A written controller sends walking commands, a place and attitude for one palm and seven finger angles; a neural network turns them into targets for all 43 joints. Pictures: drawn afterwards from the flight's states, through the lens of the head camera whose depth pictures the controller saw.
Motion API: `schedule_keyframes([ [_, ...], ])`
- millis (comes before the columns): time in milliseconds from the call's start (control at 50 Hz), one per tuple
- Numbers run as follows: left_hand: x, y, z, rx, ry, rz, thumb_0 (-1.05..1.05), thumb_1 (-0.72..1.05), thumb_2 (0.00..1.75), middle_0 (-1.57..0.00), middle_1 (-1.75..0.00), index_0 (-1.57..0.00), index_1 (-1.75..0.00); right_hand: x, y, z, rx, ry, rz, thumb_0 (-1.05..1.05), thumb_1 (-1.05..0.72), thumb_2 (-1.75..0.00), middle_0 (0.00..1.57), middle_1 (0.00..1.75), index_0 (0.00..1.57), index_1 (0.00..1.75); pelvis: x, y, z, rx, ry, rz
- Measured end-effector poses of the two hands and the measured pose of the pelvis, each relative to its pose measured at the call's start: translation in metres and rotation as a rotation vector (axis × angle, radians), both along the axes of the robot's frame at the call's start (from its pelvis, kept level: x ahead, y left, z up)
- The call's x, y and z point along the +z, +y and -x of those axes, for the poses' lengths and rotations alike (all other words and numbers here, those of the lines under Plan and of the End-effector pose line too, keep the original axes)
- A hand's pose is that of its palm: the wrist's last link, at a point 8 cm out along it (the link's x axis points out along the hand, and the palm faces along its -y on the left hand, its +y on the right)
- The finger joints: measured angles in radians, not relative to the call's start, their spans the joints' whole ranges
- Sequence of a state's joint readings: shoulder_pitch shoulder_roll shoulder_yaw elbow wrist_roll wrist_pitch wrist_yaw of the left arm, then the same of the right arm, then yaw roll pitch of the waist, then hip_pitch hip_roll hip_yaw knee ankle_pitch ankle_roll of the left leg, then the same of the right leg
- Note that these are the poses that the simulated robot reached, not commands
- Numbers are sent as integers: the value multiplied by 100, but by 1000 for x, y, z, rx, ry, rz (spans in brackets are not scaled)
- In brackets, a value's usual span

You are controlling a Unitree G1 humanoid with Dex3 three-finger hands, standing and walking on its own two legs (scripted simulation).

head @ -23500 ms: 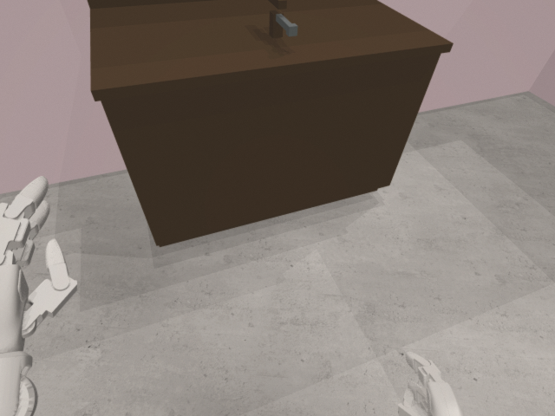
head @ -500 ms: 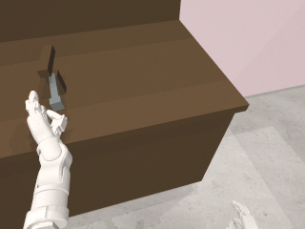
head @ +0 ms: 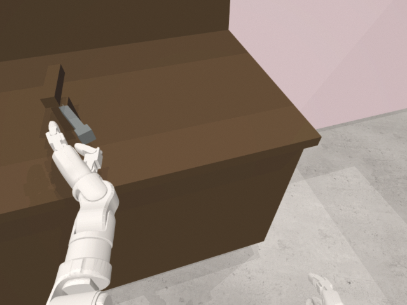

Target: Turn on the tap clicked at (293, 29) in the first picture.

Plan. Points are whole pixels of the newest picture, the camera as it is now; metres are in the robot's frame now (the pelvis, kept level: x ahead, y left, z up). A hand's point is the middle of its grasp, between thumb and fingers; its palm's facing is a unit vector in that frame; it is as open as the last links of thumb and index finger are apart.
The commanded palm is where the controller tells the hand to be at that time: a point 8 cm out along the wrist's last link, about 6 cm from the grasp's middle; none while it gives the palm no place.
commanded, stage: push the lever round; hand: left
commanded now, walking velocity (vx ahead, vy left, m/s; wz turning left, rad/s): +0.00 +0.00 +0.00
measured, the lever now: (85, 134) +0.41 +0.28 +0.12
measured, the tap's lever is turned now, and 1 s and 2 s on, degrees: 25 55 77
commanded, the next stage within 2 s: lift the hand up off the lever in 1.56 s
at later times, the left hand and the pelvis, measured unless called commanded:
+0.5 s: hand (120, 139) +0.42 +0.21 +0.10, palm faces +0.79 -0.61 -0.08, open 7.6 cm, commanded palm +0.37 +0.24 +0.10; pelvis +0.00 +0.00 +0.00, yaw +0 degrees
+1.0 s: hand (127, 132) +0.45 +0.20 +0.09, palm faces +0.84 -0.54 -0.12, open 7.8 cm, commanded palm +0.39 +0.22 +0.10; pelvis +0.01 -0.01 -0.01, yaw -1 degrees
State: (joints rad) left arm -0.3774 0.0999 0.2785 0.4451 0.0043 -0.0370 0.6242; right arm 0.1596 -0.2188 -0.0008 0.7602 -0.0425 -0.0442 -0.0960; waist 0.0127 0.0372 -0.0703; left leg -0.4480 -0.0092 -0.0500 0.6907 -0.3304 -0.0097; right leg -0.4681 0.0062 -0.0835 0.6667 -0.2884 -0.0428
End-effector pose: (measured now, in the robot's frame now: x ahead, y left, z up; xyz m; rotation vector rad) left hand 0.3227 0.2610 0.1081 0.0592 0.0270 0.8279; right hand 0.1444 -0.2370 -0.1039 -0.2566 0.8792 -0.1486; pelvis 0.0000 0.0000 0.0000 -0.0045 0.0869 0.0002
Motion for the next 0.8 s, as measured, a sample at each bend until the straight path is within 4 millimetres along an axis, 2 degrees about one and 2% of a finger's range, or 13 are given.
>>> schedule_keyframes([
  [300, 0, -18, -15, 56, 13, 12, -2, 95, 95, -15, -15, -15, -15, -5, -2, 4, -8, 38, -7, 1, -91, -90, 20, 30, 21, 30, -1, -2, -2, 1, 15, -1],
  [480, 1, -33, -35, 81, 37, 19, -4, 92, 95, -15, -15, -15, -15, -9, -2, 9, -7, 67, -15, 1, -91, -90, 20, 30, 21, 30, -2, -3, -2, 3, 32, 0],
  [620, 0, -42, -51, 112, 66, 25, -5, 91, 95, -15, -15, -16, -15, -16, -5, 20, -24, 113, -29, 1, -91, -90, 20, 30, 21, 30, -4, -4, -5, -5, 56, -2],
  [800, -4, -42, -63, 163, 97, 19, -2, 91, 92, -15, -15, -16, -15, -25, -12, 42, -44, 187, -38, 1, -91, -90, 20, 30, 21, 30, -6, -5, -10, -9, 80, -4],
])
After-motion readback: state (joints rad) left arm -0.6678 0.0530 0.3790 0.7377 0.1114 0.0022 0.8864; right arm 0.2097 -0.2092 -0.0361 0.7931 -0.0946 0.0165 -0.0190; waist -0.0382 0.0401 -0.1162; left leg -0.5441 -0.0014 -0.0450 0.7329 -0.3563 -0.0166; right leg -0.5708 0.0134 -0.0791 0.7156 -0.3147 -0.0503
